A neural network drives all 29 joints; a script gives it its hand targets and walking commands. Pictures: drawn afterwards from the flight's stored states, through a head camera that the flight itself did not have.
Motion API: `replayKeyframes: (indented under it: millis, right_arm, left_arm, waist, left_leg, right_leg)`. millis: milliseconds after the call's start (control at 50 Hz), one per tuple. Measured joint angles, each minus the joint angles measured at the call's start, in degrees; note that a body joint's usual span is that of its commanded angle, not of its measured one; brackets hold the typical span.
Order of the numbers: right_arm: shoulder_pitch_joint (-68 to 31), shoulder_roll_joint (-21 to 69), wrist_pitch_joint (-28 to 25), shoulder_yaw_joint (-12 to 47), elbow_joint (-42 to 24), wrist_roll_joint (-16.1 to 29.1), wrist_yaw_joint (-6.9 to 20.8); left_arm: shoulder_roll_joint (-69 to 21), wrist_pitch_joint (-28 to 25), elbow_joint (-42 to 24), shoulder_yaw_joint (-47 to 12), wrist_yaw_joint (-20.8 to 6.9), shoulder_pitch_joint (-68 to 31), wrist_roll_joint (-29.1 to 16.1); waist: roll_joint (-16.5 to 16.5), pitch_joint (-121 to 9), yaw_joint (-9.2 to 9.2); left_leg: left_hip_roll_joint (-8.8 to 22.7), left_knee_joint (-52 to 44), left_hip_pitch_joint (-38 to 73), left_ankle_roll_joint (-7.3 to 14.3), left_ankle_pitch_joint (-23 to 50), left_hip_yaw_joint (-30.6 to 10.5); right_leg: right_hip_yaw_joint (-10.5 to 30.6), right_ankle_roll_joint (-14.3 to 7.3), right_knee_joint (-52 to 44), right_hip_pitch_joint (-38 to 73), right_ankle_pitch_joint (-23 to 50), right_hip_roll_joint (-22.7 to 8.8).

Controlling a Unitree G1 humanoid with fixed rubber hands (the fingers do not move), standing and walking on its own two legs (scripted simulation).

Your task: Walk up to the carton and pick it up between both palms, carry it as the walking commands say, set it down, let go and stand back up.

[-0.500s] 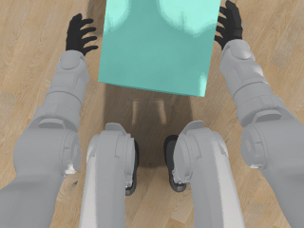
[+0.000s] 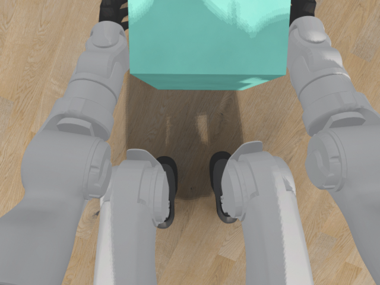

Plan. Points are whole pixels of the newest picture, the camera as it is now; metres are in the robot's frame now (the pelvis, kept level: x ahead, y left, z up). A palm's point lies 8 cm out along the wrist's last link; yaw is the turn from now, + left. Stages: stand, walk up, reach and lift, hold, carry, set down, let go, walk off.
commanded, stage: reach and lift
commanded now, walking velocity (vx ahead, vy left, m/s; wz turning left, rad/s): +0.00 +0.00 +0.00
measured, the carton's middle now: (203, 27) +0.54 -0.04 -0.23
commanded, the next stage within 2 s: none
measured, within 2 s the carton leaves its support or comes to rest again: neither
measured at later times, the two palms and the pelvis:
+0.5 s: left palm (93, 18) +0.53 +0.13 -0.12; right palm (298, 19) +0.51 -0.18 -0.14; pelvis -0.03 -0.01 -0.01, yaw +1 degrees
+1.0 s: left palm (82, 16) +0.51 +0.12 -0.06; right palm (335, 8) +0.50 -0.19 -0.06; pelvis +0.01 -0.01 +0.05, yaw +1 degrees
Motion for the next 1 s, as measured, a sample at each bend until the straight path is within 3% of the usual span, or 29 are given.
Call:
replayKeyframes:
  millis: [160, 300, 380, 420, 500, 620, 720, 860, 1000]
  right_arm:
    - [6.1, 2.2, 1.0, -1.8, -4.8, -0.6, -0.3]
    - [4.9, 3.4, 3.8, -3.5, -11.1, -1.4, -1.1]
    - [1.9, 2.8, 6.6, -2.6, -14.0, -1.2, -2.3]
    - [2.2, 2.7, 7.7, -2.1, -15.2, -0.8, -2.7]
    - [-1.0, 1.9, 10.4, -3.2, -11.8, -3.4, -2.2]
    - [-2.2, 3.0, 12.6, -7.7, -12.7, -10.6, -0.6]
    - [6.0, 5.9, 12.9, -14.0, -17.7, -14.5, 2.1]
    - [17.8, 9.5, 13.5, -16.5, -21.9, -14.1, 4.4]
    - [17.5, 10.1, 11.8, -14.0, -21.5, -13.3, 3.3]
  left_arm:
    - [-1.6, 0.5, -2.3, 3.2, -0.8, 4.7, 1.7]
    - [-1.1, 1.6, -9.1, 6.7, -1.5, 6.2, 2.0]
    - [2.0, 5.5, -12.0, 3.9, -1.7, 2.5, 1.3]
    - [2.2, 7.3, -13.6, 4.0, -1.6, 2.4, 0.9]
    - [1.8, 9.2, -9.0, 6.5, -2.2, -1.4, 2.2]
    - [1.2, 10.3, -8.1, 10.2, -3.3, -3.3, 5.2]
    - [-3.8, 10.0, -11.2, 13.7, -3.1, 3.2, 10.0]
    - [-9.7, 10.4, -16.8, 14.9, -2.9, 16.2, 14.9]
    - [-8.3, 10.1, -20.7, 13.0, -2.3, 19.2, 10.9]
  waist:
    - [0.6, -4.2, -0.17]
    - [-1.3, 5.1, -0.08]
    - [-1.3, 12.6, 0.55]
    - [-0.7, 11.9, 0.8]
    - [1.6, 11.2, 0.88]
    - [1.9, 5.7, -0.96]
    - [-0.1, -5.3, -1.95]
    - [-1.2, -17.0, -0.75]
    - [0.6, -16.7, 0.84]
  left_leg:
    - [-1.3, 1.8, -1.3, -1.3, -1.9, -0.9]
    - [-1.9, 2.6, 3.8, -3.2, -0.5, -1.6]
    - [-1.9, 2.3, 7.7, -3.9, 0.9, -1.8]
    - [-1.8, 2.1, 7.5, -3.7, 1.6, -1.6]
    - [-1.9, 1.4, 9.5, -2.7, 1.7, -0.8]
    - [-2.4, -0.8, 9.3, -1.3, 0.6, -0.2]
    - [-2.3, -2.4, 6.5, -1.0, -1.7, -1.4]
    - [-1.9, -6.5, 5.3, -1.6, -3.2, -3.0]
    - [-2.8, -10.3, 6.0, -2.6, -0.2, -2.5]
  right_leg:
    - [0.5, 0.2, 2.2, -1.6, -1.9, 1.6]
    - [0.4, -0.3, 3.2, 2.6, 0.3, 2.4]
    - [0.2, -0.5, 2.9, 6.4, 2.2, 2.5]
    - [0.5, -0.2, 2.7, 6.2, 2.8, 2.6]
    - [1.5, 0.6, 2.2, 8.5, 2.2, 2.5]
    - [2.7, 1.8, 0.1, 9.0, 0.2, 2.5]
    - [2.1, 1.8, -2.3, 6.4, -1.7, 2.9]
    - [1.8, 1.9, -6.7, 4.4, -0.7, 3.8]
    - [3.1, 1.0, -9.3, 5.4, -0.3, 3.2]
